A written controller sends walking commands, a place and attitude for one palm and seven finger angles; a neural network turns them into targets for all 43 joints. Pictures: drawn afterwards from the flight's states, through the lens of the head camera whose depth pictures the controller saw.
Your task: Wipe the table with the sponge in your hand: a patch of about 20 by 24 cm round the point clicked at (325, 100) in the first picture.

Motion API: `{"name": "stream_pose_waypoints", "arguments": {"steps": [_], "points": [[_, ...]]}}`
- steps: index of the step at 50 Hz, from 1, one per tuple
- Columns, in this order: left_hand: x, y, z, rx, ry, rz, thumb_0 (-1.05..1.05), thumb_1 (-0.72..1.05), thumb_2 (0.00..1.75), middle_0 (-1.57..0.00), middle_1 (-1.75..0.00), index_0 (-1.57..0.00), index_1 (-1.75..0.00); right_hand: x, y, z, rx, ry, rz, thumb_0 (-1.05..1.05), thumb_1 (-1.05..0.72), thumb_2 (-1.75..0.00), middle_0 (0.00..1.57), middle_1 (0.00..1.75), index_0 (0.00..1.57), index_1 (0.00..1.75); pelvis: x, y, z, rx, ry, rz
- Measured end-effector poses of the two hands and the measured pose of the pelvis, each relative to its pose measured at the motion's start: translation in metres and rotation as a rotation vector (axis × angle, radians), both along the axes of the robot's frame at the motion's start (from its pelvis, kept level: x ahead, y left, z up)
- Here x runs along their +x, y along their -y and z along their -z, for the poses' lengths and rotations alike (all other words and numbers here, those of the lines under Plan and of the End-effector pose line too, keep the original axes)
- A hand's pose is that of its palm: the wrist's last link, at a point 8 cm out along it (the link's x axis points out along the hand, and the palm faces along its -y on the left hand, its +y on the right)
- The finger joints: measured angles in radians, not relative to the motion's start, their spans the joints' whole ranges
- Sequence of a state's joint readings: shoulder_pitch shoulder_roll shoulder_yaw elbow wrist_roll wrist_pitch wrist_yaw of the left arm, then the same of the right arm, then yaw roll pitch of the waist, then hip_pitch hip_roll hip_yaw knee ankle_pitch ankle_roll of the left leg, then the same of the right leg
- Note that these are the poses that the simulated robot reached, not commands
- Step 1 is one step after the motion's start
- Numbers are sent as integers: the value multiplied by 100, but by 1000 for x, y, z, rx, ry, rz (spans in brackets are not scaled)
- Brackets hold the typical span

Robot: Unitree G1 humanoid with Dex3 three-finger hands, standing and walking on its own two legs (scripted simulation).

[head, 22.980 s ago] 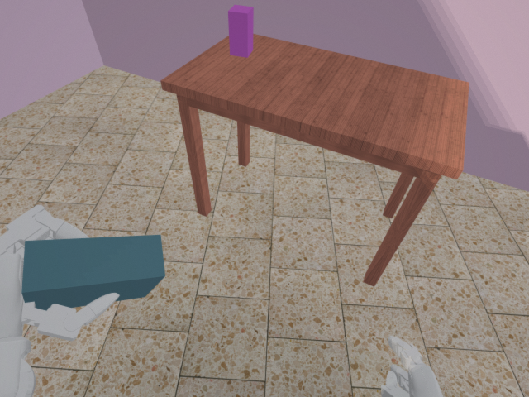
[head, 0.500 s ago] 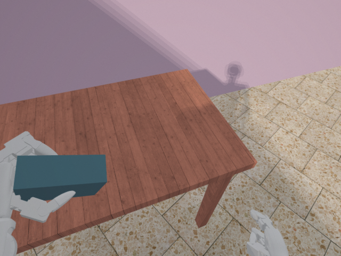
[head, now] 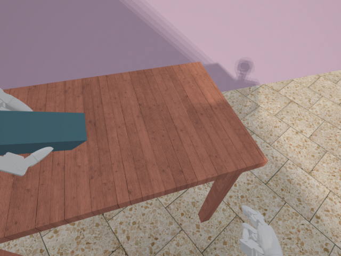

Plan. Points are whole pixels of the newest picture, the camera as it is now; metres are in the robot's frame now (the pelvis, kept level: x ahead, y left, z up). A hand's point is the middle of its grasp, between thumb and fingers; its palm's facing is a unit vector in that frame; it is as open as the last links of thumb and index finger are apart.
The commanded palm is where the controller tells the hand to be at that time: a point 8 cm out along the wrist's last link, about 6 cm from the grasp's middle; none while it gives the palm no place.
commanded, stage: look again from close up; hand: left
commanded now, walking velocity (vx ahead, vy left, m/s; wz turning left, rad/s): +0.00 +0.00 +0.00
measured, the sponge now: (52, 133) +0.27 +0.26 +0.17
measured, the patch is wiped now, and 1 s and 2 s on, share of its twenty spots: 0.00 0.00 0.00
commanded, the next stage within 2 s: come to a stop and stand still in 0.10 s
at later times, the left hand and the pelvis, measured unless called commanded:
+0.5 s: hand (61, 154) +0.23 +0.23 +0.16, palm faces +0.33 -0.86 -0.38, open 9.5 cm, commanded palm +0.18 +0.27 +0.18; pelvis +0.01 -0.01 +0.00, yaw -1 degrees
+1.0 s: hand (54, 133) +0.27 +0.26 +0.16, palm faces +0.33 -0.83 -0.46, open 9.5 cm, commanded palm +0.20 +0.29 +0.18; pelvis +0.04 +0.01 +0.00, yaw -1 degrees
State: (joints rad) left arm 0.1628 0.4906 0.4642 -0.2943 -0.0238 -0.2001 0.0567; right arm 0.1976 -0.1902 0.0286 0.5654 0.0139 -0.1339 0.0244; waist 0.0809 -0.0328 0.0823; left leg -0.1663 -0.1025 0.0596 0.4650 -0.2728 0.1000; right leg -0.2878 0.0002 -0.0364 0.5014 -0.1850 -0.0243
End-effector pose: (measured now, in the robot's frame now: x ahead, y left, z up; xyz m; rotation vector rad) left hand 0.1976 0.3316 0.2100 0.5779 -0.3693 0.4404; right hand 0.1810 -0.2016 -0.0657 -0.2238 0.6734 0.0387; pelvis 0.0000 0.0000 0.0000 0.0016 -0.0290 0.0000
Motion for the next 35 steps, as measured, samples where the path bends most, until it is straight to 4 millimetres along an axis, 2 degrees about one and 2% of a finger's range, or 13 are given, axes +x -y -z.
{"name": "stream_pose_waypoints", "arguments": {"steps": [3,7,10,13,16,22,25,28,31,33,35], "points": [[0,21,6,-63,16,44,-1,-43,102,-78,-138,-79,-138,-9,6,-2,39,36,36,1,-91,-90,20,30,21,30,0,0,1,2,10,26],[-2,62,31,-115,-66,185,-1,-43,103,-78,-139,-79,-138,-23,19,-2,29,33,89,1,-91,-90,20,30,21,30,0,3,0,1,11,40],[-3,72,44,-114,-120,229,-1,-44,103,-78,-138,-80,-137,-33,30,-2,-4,4,123,1,-91,-90,20,30,20,30,-2,9,-1,-4,5,37],[-4,67,45,-94,-131,214,-1,-44,103,-79,-138,-80,-137,-41,41,-4,-39,-18,137,1,-91,-90,20,30,20,30,-3,14,-2,-11,-4,31],[-6,60,38,-78,-103,181,-1,-44,103,-79,-137,-80,-137,-44,49,-5,-68,-33,135,2,-91,-90,20,30,20,30,-1,17,-3,-18,-13,25],[-7,57,32,-93,-61,161,-1,-44,103,-79,-138,-80,-137,-34,53,-7,-96,-35,124,2,-91,-90,20,30,20,30,6,12,-4,-27,-28,21],[-2,55,38,-112,-78,163,-1,-44,103,-79,-138,-80,-137,-24,48,-9,-95,-22,123,2,-91,-90,20,30,20,30,10,8,-5,-26,-28,22],[18,33,15,76,-26,148,-1,-44,103,-79,-137,-80,-137,-15,37,-6,-107,-17,53,2,-91,-90,19,30,20,30,5,7,-1,-24,-30,8],[33,12,-4,75,46,87,-1,-44,103,-79,-137,-80,-137,-6,26,3,-51,-17,42,1,-91,-90,20,30,20,30,4,2,3,-16,-29,21],[35,15,-5,44,40,93,-1,-44,103,-79,-138,-80,-137,-3,19,6,2,-6,72,1,-91,-90,20,30,20,30,9,-4,3,-16,-33,40],[34,28,4,17,-10,139,-1,-44,103,-78,-138,-79,-138,-3,12,9,36,-7,99,1,-91,-90,20,30,20,30,15,-10,2,-16,-37,51]]}}
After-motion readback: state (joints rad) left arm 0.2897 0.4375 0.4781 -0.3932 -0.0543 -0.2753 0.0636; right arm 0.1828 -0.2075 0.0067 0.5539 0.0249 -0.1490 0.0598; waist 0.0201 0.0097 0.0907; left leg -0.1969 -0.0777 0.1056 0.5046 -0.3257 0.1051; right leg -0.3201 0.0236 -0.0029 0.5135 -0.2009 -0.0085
